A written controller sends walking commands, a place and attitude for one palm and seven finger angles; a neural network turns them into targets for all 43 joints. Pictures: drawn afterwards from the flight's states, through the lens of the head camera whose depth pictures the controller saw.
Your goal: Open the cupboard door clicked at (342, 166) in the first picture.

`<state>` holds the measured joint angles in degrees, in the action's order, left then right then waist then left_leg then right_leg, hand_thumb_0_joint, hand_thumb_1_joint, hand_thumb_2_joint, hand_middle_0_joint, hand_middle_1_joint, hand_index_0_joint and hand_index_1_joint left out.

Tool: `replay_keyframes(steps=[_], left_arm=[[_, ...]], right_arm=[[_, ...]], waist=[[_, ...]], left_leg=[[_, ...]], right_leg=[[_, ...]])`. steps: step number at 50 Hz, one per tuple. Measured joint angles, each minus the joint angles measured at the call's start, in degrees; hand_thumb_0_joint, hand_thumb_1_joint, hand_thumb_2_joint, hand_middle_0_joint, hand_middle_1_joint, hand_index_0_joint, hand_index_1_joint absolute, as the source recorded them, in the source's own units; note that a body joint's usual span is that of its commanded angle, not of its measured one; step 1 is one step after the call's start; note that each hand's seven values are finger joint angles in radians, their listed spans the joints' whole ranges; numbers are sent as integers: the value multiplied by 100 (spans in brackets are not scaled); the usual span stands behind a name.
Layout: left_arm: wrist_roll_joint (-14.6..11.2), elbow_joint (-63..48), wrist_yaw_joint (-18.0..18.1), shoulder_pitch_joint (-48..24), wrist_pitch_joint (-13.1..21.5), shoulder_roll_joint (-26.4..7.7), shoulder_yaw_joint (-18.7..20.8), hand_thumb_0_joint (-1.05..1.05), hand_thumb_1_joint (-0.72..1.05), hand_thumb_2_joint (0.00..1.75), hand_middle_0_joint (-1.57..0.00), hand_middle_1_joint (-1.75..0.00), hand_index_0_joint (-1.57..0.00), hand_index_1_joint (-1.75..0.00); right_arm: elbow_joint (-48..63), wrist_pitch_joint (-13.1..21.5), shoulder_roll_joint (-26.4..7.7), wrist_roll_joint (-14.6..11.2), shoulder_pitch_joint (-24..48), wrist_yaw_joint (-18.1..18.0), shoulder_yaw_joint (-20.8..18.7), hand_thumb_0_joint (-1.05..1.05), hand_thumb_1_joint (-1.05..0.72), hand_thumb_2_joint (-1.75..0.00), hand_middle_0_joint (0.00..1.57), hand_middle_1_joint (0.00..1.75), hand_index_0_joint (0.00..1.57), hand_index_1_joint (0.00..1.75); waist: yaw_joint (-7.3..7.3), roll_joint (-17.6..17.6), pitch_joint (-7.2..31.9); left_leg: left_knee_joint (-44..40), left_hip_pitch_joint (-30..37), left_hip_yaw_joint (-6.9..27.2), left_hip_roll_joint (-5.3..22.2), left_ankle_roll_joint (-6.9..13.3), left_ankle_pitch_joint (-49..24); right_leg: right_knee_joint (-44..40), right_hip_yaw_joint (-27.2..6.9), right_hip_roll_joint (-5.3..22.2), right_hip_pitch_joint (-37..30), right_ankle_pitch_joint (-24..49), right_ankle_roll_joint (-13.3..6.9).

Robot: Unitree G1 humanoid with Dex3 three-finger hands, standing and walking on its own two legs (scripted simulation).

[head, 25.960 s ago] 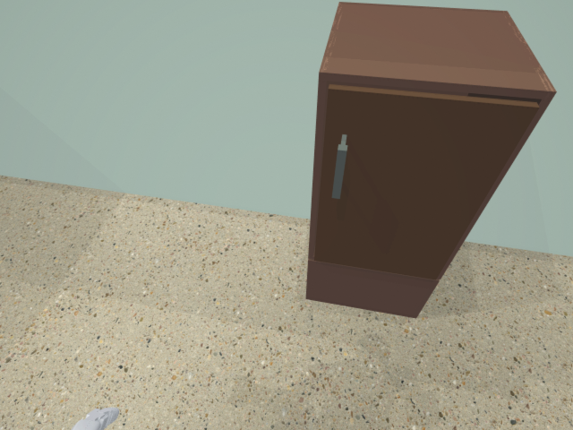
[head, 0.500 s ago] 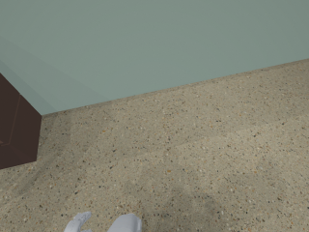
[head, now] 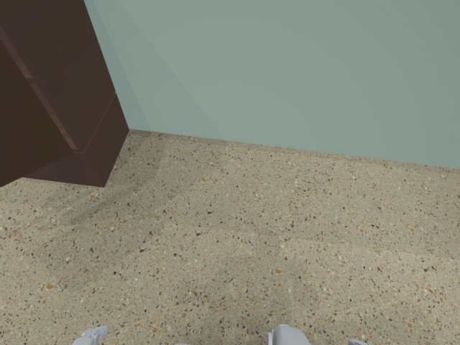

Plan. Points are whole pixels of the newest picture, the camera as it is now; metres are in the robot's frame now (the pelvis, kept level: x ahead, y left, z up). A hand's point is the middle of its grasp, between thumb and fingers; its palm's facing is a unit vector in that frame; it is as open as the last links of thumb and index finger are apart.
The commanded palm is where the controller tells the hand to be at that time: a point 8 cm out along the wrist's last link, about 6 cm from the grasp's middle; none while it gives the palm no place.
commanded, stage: turn to face it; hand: left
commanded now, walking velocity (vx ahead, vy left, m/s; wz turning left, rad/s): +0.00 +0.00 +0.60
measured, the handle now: out of the picture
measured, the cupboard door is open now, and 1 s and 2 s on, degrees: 46 46 46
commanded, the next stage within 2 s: take the last steps up to it in 1.12 s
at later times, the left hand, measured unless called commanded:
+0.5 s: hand out of the picture +0.01 +0.15 -0.17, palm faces +0.34 -0.91 -0.23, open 7.4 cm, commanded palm none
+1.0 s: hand out of the picture -0.01 +0.21 -0.17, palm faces +0.53 -0.82 -0.23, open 7.4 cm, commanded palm none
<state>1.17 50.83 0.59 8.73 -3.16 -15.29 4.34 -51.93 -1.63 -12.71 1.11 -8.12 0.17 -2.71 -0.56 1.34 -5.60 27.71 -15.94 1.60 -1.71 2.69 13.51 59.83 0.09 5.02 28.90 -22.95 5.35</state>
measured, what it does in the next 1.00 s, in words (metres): steps on the spot, turning left: right foot, then left foot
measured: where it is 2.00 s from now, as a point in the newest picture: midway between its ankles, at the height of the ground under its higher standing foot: outside the picture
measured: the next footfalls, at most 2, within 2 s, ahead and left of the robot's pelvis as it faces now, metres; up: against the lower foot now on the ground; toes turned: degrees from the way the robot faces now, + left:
right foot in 0.18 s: +0.04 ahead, -0.16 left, +0.00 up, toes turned +5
left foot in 0.60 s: +0.00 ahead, +0.08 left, +0.00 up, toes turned +29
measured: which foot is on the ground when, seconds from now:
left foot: down 0.00-0.18, up 0.20-0.58, down 0.60-1.00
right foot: up 0.00-0.16, down 0.18-0.60, up 0.62-1.00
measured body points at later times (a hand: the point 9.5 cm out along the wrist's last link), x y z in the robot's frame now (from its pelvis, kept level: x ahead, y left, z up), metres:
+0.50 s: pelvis +0.01 -0.05 +0.00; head +0.06 -0.03 +0.44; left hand -0.01 +0.20 -0.15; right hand +0.17 -0.27 -0.15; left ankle -0.04 +0.07 -0.70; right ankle +0.00 -0.16 -0.74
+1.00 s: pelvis +0.01 -0.02 +0.00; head +0.05 +0.02 +0.45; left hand -0.04 +0.25 -0.15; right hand +0.20 -0.19 -0.14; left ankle -0.04 +0.06 -0.74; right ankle +0.08 -0.15 -0.70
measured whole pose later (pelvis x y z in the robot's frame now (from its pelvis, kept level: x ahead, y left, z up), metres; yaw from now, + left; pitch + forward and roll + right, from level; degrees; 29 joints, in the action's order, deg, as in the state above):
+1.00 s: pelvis +0.01 -0.02 +0.00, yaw +32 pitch +2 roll -1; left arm 0.9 52.1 0.6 7.8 -3.1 -13.2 3.2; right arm -54.3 -1.8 -10.6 1.4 -10.2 -0.3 -2.0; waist 0.5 0.5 -4.9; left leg 27.1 -14.6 2.0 -1.7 2.5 14.1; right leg 48.5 1.6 3.2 23.2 -24.2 4.3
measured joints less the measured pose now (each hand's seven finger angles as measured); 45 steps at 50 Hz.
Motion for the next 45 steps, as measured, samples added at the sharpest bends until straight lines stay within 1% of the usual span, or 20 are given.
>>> replay_keyframes(steps=[3,6,8,9,10,12,13,15,17,20,23,27,29,30,31,32,34,36,40,45], left_arm=[[-12,-89,1,-152,7,48,-26,1,91,89,-20,-30,-19,-30],[-37,-179,4,-282,44,126,-70,1,91,89,-20,-30,-19,-30],[-53,-247,7,-316,108,181,-106,1,91,89,-20,-30,-19,-30],[-47,-308,7,-284,162,179,-130,1,91,89,-20,-30,-19,-30],[-18,-319,29,-281,224,224,-135,1,91,89,-20,-30,-19,-30],[4,-312,53,-253,263,334,-214,1,91,89,-20,-30,-20,-30],[1,-307,63,-205,259,380,-242,1,91,89,-20,-30,-20,-30],[-9,-272,79,-98,245,453,-269,1,90,89,-20,-30,-20,-30],[-14,-228,85,7,247,498,-281,1,90,89,-20,-30,-20,-30],[-3,-165,82,143,265,536,-285,1,90,89,-20,-30,-20,-30],[17,-107,69,269,280,525,-273,1,90,89,-20,-30,-20,-30],[48,-9,46,431,265,382,-194,1,90,89,-20,-30,-20,-30],[33,50,28,550,241,268,-136,1,90,89,-21,-30,-20,-30],[11,82,13,600,205,202,-98,1,90,89,-21,-30,-20,-30],[-3,135,15,586,133,126,-65,1,90,89,-20,-30,-20,-30],[-1,191,37,553,44,65,-44,1,90,89,-20,-30,-20,-30],[-4,290,70,470,-72,-13,-7,1,91,89,-20,-30,-20,-30],[3,314,57,380,-87,-67,24,1,91,89,-20,-30,-19,-30],[10,228,17,237,-22,-75,20,1,91,89,-20,-30,-19,-30],[-2,157,9,81,2,28,-36,1,91,89,-20,-30,-19,-30]], right_arm=[[-48,-35,27,17,-113,19,-21,1,-91,-89,20,30,21,30],[-87,-92,23,28,-206,24,-68,1,-91,-89,20,30,21,30],[-109,-139,1,13,-268,22,-110,1,-91,-89,20,30,21,30],[-104,-159,0,-8,-328,26,-131,1,-91,-89,20,30,21,30],[-131,-181,-30,-31,-320,29,-164,1,-91,-89,20,30,21,30],[-178,-246,-116,-25,-276,42,-229,1,-91,-89,20,30,21,29],[-201,-283,-145,-23,-260,54,-252,1,-91,-89,20,30,21,29],[-237,-324,-184,-18,-232,92,-271,1,-91,-89,20,30,21,29],[-259,-345,-187,-23,-212,123,-265,1,-91,-89,20,30,20,29],[-287,-373,-168,-30,-163,147,-244,1,-91,-89,20,30,20,29],[-304,-386,-150,-37,-52,157,-212,1,-91,-89,20,30,20,29],[-228,-327,-115,-57,173,163,-157,1,-91,-90,19,30,20,29],[-121,-247,-112,-51,254,171,-130,1,-91,-90,19,30,20,29],[-60,-178,-114,-34,288,173,-127,1,-91,-90,19,30,20,29],[-8,-118,-93,-24,334,162,-121,1,-91,-89,20,30,20,29],[33,-64,-77,-23,360,140,-100,1,-91,-89,20,30,20,29],[92,-3,-45,-11,341,64,-62,1,-91,-89,20,30,20,29],[96,21,-4,1,295,-1,-23,1,-91,-89,20,30,20,29],[9,47,60,-12,188,-45,49,1,-91,-89,20,30,21,29],[-106,44,160,-3,-8,-40,84,1,-91,-89,20,30,21,29]], waist=[[84,-64,17],[181,-159,20],[226,-226,39],[229,-192,93],[208,-230,79],[263,-343,-8],[282,-356,-28],[321,-351,-49],[348,-297,-54],[320,-185,-66],[228,-85,-102],[65,68,-164],[17,140,-138],[11,177,-109],[-10,239,-130],[-33,254,-137],[-47,207,-101],[-63,176,-70],[-108,105,-24],[-40,12,45]], left_leg=[[5,-38,202,-30,-63,-30],[137,-149,418,-70,-157,-2],[323,-273,566,-119,-241,66],[482,-377,610,-198,-290,136],[841,-531,602,-211,-332,520],[2069,-932,454,-220,-395,1287],[2694,-1116,332,-204,-430,1376],[3586,-1362,101,-78,-521,1190],[3907,-1443,-60,69,-600,1000],[3624,-1331,-211,237,-668,968],[2915,-1079,-354,332,-669,1082],[1781,-632,-584,320,-563,1113],[976,-288,-703,260,-472,653],[792,-244,-697,217,-299,326],[928,-322,-683,155,-137,370],[1029,-369,-650,132,-22,495],[963,-351,-536,127,76,595],[672,-227,-431,113,50,458],[112,45,-289,86,86,152],[-155,194,-121,54,68,18]], right_leg=[[-583,-22,-98,-210,-75,-19],[-1379,6,-259,-569,-101,-79],[-2142,66,-373,-942,227,-134],[-2686,75,-354,-1196,473,-193],[-2765,108,-359,-1227,539,-304],[-2616,292,-316,-1263,427,-514],[-2636,370,-271,-1327,395,-567],[-2791,530,-196,-1493,416,-601],[-2948,697,-117,-1634,463,-603],[-3078,949,8,-1777,475,-583],[-3050,1197,134,-1836,411,-538],[-2754,1481,328,-1782,212,-422],[-2407,1588,457,-1665,15,-320],[-2054,1562,541,-1497,-96,-272],[-1529,1331,558,-1261,-477,-219],[-964,1036,474,-1002,-805,-192],[-47,610,268,-548,-917,-148],[437,362,164,-228,-590,-107],[484,135,106,48,-38,-46],[-111,81,18,-79,65,-17]])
